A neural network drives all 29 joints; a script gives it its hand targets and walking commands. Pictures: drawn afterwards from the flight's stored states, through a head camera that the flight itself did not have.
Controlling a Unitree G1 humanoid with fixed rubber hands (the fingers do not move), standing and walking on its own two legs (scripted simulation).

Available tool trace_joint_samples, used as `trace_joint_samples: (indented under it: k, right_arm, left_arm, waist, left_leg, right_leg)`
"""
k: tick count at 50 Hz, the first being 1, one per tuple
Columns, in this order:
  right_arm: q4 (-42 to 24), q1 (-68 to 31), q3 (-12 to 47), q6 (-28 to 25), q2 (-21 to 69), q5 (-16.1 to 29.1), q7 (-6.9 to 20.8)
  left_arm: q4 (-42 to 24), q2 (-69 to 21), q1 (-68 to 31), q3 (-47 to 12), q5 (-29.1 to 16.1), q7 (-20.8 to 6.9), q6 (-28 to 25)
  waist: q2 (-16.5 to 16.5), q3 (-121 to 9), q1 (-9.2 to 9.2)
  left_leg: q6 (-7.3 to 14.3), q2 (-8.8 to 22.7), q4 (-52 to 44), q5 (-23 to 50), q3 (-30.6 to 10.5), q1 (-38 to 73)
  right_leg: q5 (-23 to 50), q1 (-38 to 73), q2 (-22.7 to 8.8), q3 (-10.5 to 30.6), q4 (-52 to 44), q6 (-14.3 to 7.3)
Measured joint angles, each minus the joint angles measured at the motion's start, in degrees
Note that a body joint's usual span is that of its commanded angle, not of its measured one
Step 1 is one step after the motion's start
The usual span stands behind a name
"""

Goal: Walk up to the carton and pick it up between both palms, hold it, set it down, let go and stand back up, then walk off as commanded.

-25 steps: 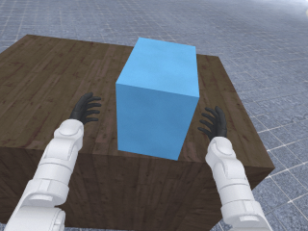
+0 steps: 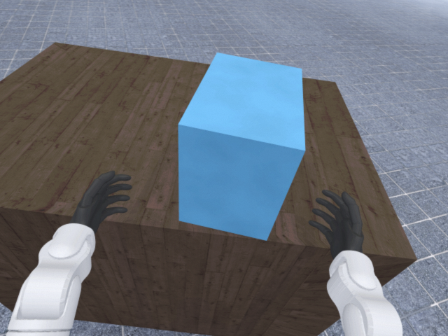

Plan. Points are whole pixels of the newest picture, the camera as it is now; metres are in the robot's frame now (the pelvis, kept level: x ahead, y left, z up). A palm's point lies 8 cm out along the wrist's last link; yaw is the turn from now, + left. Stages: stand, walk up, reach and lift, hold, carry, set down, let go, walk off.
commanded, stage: set down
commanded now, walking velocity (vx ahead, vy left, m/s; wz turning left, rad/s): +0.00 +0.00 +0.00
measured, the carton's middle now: (241, 143) +0.48 -0.03 +0.10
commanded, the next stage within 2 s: let go in 1.98 s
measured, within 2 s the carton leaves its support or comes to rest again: neither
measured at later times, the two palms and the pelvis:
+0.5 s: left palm (76, 254) +0.23 +0.23 +0.07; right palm (350, 272) +0.21 -0.19 +0.09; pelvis +0.01 -0.01 +0.00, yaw +0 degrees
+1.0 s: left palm (89, 258) +0.24 +0.22 +0.04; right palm (341, 275) +0.23 -0.20 +0.04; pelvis +0.04 -0.01 +0.00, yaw +0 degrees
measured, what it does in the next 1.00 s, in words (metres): stands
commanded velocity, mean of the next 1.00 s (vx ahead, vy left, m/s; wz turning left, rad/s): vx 0.00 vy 0.00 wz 0.00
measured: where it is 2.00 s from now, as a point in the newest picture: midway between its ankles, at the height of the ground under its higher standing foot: outside the picture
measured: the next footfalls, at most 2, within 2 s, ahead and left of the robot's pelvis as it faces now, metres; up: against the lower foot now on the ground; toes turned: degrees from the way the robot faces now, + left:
none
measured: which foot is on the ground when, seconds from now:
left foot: down 0.00-1.00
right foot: down 0.00-1.00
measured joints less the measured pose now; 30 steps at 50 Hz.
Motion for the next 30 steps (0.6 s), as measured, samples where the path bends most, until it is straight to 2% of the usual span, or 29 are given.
trace_joint_samples:
  k: [12, 17, 30]
  right_arm:
    - [-9.48, 10.85, 1.84, 2.99, 0.01, 0.01, 0.01]
    - [-11.07, 14.38, 2.26, 3.21, 0.00, -0.01, 0.00]
    - [-11.75, 15.83, 2.36, 3.33, 0.00, 0.00, 0.98]
  left_arm:
    - [-6.11, 1.25, 7.34, 0.01, -1.65, -0.99, 0.17]
    - [-8.08, 1.64, 10.73, 0.00, -1.85, -0.95, 0.17]
    - [-8.87, 2.00, 14.41, 0.00, -2.38, -0.99, -0.49]
  waist:
    - [0.00, 0.01, 0.98]
    - [0.00, 0.01, 1.94]
    - [0.00, 0.06, 2.50]
  left_leg:
    - [-0.37, 0.00, -1.56, 0.53, 0.00, 0.73]
    - [-0.51, 0.01, -2.18, 0.71, 0.00, 1.02]
    - [-0.53, 0.01, -2.35, 0.14, 0.01, 1.09]
  right_leg:
    - [-0.31, 0.00, -0.02, 0.00, 0.00, -0.33]
    - [-0.48, 0.00, -0.02, 0.00, 0.00, -0.47]
    - [-1.13, -0.01, -0.02, 0.00, 0.00, -0.53]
